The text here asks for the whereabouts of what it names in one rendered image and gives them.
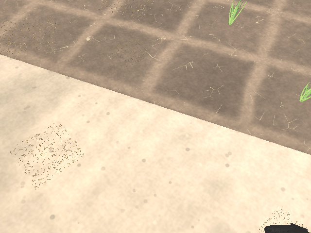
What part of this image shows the right robot hand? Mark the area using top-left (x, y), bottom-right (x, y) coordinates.
top-left (264, 223), bottom-right (310, 233)

